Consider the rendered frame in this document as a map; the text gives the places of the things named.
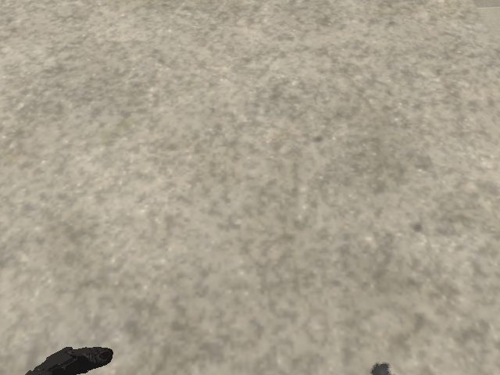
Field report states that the left robot hand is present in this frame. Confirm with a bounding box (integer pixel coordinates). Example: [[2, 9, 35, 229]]
[[25, 347, 113, 375]]

